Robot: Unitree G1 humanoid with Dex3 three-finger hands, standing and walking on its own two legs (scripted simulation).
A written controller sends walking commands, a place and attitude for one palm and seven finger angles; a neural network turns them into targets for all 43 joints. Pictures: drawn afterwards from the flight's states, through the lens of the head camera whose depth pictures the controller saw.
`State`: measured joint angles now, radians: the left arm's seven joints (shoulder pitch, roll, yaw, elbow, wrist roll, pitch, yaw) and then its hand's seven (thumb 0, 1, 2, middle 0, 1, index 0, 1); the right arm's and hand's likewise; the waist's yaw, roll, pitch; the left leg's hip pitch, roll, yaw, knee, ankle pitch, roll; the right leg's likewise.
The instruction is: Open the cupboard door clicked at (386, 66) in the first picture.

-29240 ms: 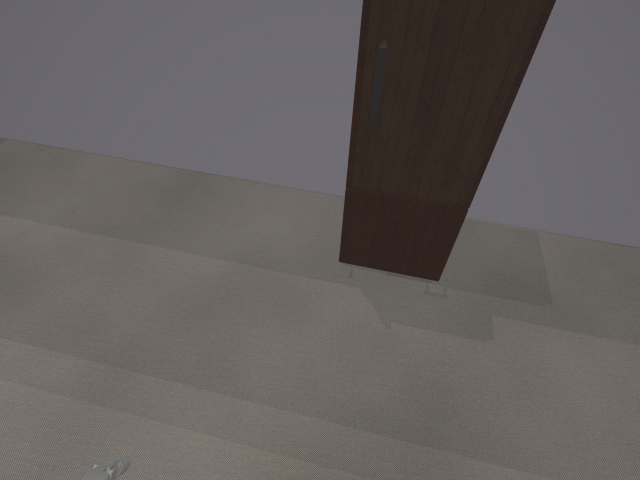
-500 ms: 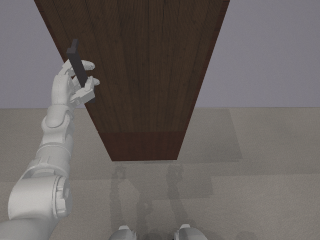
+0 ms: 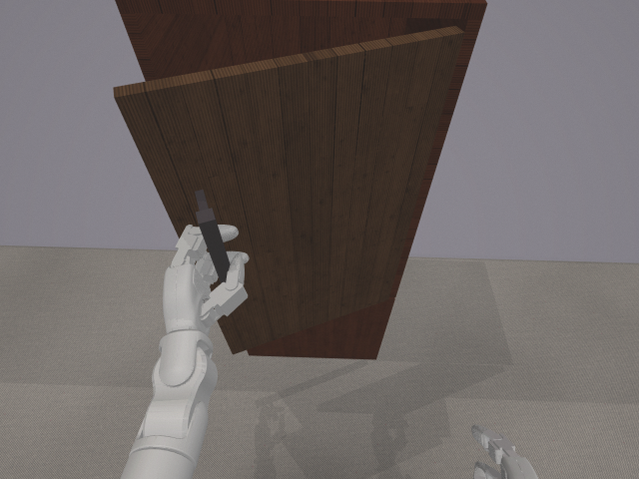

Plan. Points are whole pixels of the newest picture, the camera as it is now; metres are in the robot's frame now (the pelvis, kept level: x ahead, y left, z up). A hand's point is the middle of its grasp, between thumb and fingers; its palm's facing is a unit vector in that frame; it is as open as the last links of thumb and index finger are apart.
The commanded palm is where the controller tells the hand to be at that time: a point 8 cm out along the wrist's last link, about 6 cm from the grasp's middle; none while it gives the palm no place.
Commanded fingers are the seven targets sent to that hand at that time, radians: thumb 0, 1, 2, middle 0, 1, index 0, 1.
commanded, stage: pull the door open along its arc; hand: left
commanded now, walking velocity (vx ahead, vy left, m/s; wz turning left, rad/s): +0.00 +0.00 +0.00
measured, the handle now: (218, 251) +0.39 +0.15 +0.06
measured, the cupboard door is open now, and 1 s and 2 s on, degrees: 23 44 44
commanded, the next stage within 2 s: open thumb and fingers to let go in 0.54 s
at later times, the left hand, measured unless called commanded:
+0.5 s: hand (302, 359) +0.24 +0.03 +0.07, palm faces +0.25 -0.97 -0.03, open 6.1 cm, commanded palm +0.17 +0.06 +0.07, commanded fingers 0.00 0.90 0.90 -0.40 -1.35 -0.40 -1.35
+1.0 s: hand (294, 356) +0.25 +0.04 +0.07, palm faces +0.38 -0.92 -0.03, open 9.4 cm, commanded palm +0.19 +0.07 +0.07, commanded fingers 0.00 -0.43 0.33 -0.31 -1.21 -0.31 -1.21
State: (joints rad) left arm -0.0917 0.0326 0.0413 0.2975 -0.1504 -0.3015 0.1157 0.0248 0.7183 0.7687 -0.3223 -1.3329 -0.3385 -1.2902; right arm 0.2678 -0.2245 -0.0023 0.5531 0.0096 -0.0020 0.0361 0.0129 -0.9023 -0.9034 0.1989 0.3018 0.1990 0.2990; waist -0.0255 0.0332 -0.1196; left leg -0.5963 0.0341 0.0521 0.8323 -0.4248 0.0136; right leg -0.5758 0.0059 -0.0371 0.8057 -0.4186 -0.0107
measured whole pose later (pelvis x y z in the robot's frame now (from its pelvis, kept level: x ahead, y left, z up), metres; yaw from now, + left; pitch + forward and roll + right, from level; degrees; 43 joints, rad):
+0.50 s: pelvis +0.01 -0.04 +0.00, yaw +3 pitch +5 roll +0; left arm 0.36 -0.02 -0.33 -0.15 0.04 -0.08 0.46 0.03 0.70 0.75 -0.29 -1.27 -0.34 -1.33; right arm 0.21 -0.17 0.03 0.51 -0.03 0.03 0.05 0.02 -0.90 -0.90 0.20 0.30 0.20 0.30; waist -0.04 0.05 -0.12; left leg -0.49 0.04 -0.01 0.83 -0.43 -0.04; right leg -0.46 0.02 -0.10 0.82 -0.47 -0.06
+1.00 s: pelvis +0.00 -0.05 -0.01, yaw +4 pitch +7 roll +1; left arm 0.31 -0.06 -0.25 -0.09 0.06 -0.17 0.48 0.00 0.18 0.59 -0.32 -1.23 -0.33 -1.26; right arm 0.21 -0.20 0.02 0.53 -0.05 -0.01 0.01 0.02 -0.90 -0.90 0.20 0.30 0.20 0.30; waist 0.00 0.05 -0.11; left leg -0.55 0.02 -0.06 0.84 -0.42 -0.04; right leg -0.52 0.01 -0.11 0.87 -0.48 -0.08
